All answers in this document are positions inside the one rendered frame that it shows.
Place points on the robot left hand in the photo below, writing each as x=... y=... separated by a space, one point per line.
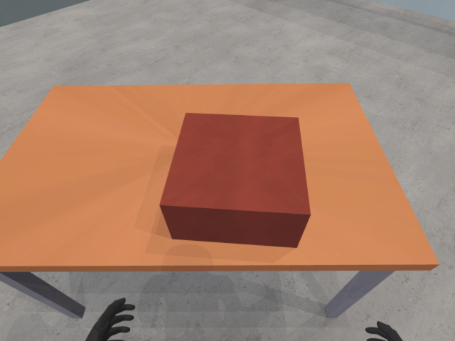
x=102 y=330

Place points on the robot right hand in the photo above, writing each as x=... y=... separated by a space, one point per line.
x=385 y=331

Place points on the carton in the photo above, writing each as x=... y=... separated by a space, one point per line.
x=237 y=179

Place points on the table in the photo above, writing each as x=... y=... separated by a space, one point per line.
x=81 y=186

